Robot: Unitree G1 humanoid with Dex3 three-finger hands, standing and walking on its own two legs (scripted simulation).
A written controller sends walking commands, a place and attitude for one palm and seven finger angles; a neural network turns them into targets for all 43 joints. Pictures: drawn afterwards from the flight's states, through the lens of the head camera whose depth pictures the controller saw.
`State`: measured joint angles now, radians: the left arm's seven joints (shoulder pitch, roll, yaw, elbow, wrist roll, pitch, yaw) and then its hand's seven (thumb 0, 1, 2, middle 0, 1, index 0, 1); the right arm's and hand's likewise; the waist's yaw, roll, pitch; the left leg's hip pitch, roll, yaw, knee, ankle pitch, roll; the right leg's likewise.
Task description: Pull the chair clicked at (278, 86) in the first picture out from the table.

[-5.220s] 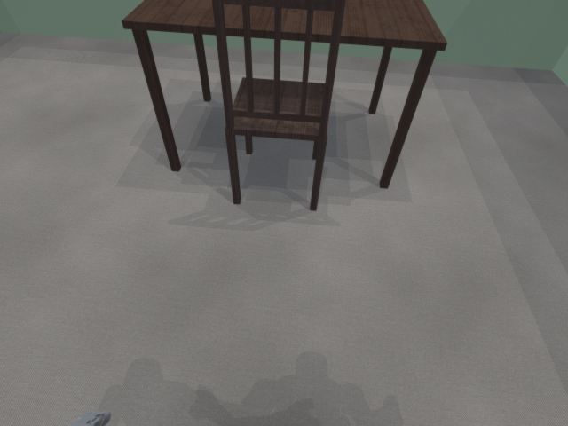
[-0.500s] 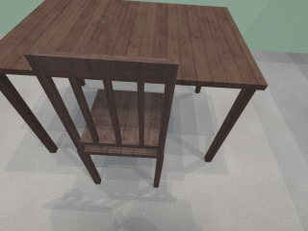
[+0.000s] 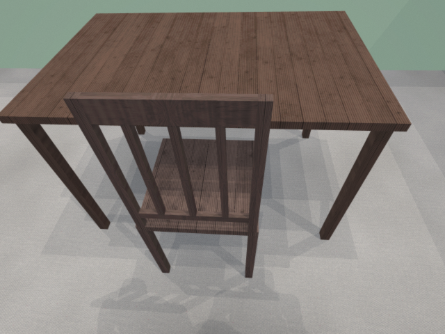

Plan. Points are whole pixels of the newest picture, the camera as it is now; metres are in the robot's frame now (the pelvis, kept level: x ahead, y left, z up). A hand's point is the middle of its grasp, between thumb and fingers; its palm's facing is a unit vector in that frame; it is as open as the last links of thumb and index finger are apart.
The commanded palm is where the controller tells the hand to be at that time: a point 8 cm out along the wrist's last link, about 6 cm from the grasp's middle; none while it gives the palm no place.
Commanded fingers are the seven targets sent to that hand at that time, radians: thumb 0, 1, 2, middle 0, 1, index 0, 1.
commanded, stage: come to a stop and stand still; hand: left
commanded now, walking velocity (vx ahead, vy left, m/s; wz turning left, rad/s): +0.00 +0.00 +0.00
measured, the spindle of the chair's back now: (185, 176) +0.49 +0.14 -0.06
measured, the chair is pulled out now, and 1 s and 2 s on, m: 0.00 0.00 0.00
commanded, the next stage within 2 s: look again from close up in 0.94 s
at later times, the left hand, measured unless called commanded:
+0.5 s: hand out of the picture +0.06 +0.14 -0.16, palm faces +0.01 -0.97 -0.24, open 7.3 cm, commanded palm none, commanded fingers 0.00 0.90 0.90 -0.20 -0.30 -0.20 -0.30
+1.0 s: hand out of the picture +0.03 +0.11 -0.17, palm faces +0.03 -0.98 -0.21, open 7.3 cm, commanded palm none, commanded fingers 0.00 0.90 0.90 -0.20 -0.30 -0.20 -0.30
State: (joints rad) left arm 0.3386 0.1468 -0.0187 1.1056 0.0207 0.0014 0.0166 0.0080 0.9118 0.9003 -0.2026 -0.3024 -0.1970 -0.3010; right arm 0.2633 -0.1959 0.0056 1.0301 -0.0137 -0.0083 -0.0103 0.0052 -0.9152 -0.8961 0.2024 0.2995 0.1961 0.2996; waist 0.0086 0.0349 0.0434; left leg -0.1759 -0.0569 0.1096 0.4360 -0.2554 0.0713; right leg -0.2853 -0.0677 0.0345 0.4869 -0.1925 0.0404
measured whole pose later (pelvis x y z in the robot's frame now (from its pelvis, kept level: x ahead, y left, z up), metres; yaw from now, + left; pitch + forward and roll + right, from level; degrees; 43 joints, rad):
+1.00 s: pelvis +0.04 -0.06 +0.01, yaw +1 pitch -1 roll +1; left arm 0.28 0.15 -0.01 1.13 0.01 -0.03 0.03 0.01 0.93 0.90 -0.20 -0.30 -0.20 -0.30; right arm 0.29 -0.15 0.01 1.14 -0.01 -0.02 -0.03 0.00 -0.91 -0.90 0.20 0.30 0.19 0.30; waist 0.00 0.02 0.04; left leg -0.08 0.03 0.06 0.37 -0.27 -0.02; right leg -0.19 0.02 -0.03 0.43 -0.22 -0.04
